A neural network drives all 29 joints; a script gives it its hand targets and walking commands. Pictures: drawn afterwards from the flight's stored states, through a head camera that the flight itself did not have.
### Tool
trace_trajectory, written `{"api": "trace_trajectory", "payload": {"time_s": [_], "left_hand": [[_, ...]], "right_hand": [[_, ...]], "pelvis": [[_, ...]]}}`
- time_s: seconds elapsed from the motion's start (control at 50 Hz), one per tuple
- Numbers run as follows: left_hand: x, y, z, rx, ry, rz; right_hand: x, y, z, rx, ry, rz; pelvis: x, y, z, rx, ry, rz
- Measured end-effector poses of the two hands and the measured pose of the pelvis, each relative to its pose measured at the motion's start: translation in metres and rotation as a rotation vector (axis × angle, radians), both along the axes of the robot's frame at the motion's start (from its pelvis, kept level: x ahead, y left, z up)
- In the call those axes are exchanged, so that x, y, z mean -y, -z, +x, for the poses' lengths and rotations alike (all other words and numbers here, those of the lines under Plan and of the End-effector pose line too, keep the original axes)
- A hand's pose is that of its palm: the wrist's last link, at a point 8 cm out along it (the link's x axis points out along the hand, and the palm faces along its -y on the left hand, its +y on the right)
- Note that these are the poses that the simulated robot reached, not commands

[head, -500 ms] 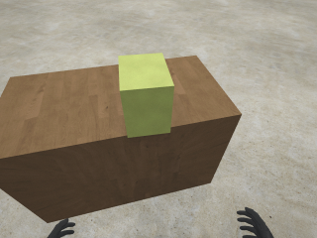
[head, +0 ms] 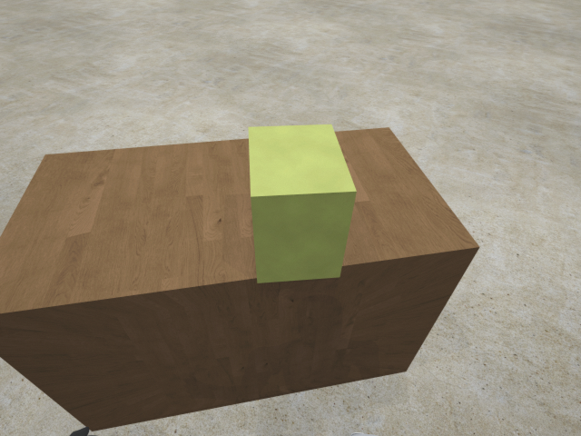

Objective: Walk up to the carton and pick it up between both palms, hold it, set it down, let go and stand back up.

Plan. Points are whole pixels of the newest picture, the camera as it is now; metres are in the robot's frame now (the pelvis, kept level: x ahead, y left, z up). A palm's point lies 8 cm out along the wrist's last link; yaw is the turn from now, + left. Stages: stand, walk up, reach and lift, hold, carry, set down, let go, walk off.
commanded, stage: walk up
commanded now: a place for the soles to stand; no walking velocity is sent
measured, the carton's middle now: (294, 203) +0.55 +0.00 +0.01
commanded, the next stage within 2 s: none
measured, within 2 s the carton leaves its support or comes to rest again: neither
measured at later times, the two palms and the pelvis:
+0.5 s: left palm out of the picture +0.11 +0.24 -0.06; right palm out of the picture +0.16 -0.34 -0.13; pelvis +0.08 -0.07 -0.01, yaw +4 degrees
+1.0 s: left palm out of the picture +0.15 +0.29 -0.11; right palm out of the picture +0.16 -0.32 -0.08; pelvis +0.08 -0.02 -0.02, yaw +7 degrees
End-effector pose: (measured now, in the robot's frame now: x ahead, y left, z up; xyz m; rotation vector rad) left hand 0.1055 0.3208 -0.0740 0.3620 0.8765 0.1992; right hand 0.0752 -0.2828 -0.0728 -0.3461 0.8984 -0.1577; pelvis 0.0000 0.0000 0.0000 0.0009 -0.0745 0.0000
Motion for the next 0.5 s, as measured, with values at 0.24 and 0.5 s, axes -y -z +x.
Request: {"api": "trace_trajectory", "payload": {"time_s": [0.24,0.5], "left_hand": [[0.066,-0.002,0.053,0.047,-0.020,0.016],[0.080,-0.017,0.009,-0.057,-0.117,0.068]], "right_hand": [[0.051,0.041,0.059,-0.025,-0.032,0.062],[0.062,0.061,0.087,-0.082,-0.067,0.108]], "pelvis": [[0.058,0.019,0.052,0.005,-0.034,0.042],[0.070,0.013,0.075,0.023,-0.068,0.041]]}}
